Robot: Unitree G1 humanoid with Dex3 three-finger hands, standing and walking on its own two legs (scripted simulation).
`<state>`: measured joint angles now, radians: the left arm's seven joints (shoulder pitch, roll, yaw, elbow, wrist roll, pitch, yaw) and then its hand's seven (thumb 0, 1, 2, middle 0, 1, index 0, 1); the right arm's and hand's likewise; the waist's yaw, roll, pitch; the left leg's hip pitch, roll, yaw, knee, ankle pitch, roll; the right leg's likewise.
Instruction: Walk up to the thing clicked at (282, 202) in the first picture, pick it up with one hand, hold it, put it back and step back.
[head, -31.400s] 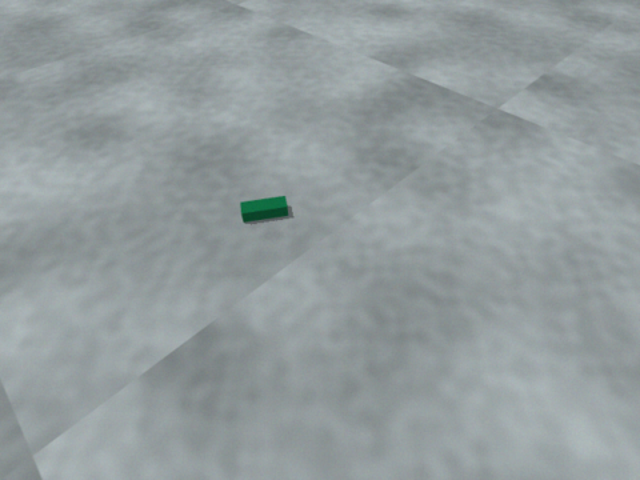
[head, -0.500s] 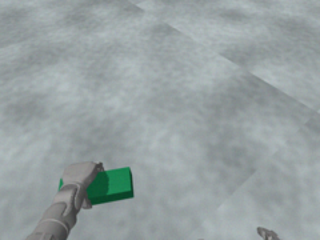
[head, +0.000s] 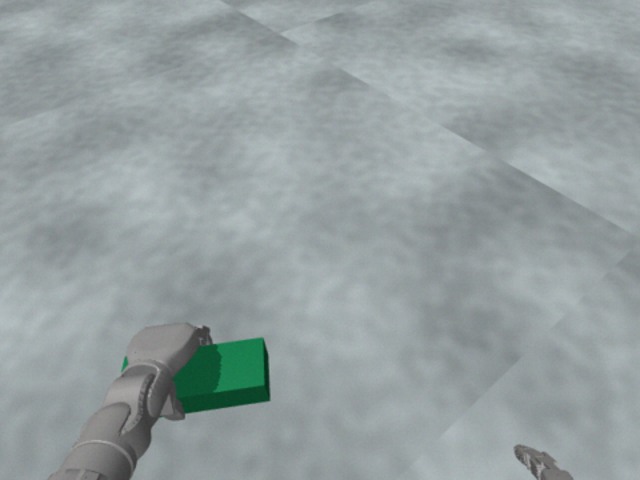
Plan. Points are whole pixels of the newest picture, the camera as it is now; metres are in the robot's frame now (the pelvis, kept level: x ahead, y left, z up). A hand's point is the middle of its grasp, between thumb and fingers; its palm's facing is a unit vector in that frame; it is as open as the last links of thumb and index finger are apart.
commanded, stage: hold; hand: left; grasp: from above
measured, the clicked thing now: (197, 378) +0.29 +0.20 -0.09
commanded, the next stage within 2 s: crouch in 1.32 s
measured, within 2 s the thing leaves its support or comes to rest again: neither
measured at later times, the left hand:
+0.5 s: hand (171, 386) +0.27 +0.22 -0.05, palm faces -0.47 -0.05 -0.88, open 10.4 cm
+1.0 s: hand (169, 392) +0.25 +0.22 -0.04, palm faces -0.47 -0.05 -0.88, open 10.4 cm
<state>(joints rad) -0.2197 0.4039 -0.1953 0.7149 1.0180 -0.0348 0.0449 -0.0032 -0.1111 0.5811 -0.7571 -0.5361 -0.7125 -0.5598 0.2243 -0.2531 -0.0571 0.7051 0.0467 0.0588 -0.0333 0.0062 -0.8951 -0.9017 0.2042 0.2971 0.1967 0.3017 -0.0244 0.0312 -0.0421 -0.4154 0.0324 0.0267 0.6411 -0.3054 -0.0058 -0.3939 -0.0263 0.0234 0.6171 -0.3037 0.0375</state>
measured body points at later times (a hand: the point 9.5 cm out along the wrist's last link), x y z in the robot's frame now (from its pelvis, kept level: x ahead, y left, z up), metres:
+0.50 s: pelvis -0.01 +0.00 +0.01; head +0.00 -0.02 +0.46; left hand +0.29 +0.22 +0.00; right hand +0.12 -0.27 -0.11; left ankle +0.01 +0.12 -0.72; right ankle +0.01 -0.15 -0.72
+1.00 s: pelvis -0.02 +0.00 +0.01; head -0.01 -0.02 +0.46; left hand +0.27 +0.22 +0.01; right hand +0.13 -0.26 -0.10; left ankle +0.01 +0.12 -0.72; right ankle +0.01 -0.15 -0.72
